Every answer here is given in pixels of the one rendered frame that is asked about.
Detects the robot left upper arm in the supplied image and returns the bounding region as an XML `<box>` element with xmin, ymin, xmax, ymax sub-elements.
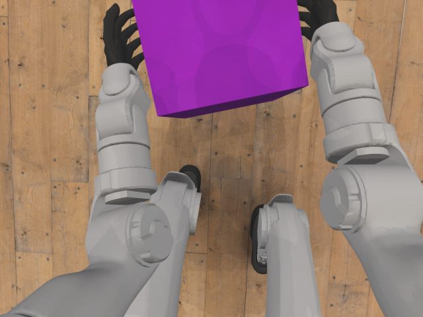
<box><xmin>0</xmin><ymin>202</ymin><xmax>174</xmax><ymax>317</ymax></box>

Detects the carton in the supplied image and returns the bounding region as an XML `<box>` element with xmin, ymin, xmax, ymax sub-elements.
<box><xmin>132</xmin><ymin>0</ymin><xmax>309</xmax><ymax>119</ymax></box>

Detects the left robot shin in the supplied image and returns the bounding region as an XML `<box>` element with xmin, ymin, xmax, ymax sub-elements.
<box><xmin>149</xmin><ymin>172</ymin><xmax>195</xmax><ymax>203</ymax></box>

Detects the right robot shin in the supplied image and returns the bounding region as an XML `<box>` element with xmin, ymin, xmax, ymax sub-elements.
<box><xmin>257</xmin><ymin>194</ymin><xmax>309</xmax><ymax>262</ymax></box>

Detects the left robot hand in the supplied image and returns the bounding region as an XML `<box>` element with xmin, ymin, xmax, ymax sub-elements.
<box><xmin>103</xmin><ymin>3</ymin><xmax>145</xmax><ymax>71</ymax></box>

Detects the robot shin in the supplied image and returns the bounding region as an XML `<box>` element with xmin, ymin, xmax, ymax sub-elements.
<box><xmin>149</xmin><ymin>172</ymin><xmax>195</xmax><ymax>203</ymax></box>
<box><xmin>257</xmin><ymin>194</ymin><xmax>309</xmax><ymax>262</ymax></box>

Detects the robot right upper arm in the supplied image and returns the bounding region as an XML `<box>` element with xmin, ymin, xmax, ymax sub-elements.
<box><xmin>319</xmin><ymin>164</ymin><xmax>423</xmax><ymax>317</ymax></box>

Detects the robot left forearm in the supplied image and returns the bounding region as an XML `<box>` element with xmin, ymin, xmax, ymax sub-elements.
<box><xmin>87</xmin><ymin>63</ymin><xmax>158</xmax><ymax>229</ymax></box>

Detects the robot right forearm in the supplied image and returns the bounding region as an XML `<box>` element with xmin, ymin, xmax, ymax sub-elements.
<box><xmin>310</xmin><ymin>22</ymin><xmax>423</xmax><ymax>187</ymax></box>

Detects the right robot hand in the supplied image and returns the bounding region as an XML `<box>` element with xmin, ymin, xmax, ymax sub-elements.
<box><xmin>297</xmin><ymin>0</ymin><xmax>339</xmax><ymax>41</ymax></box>

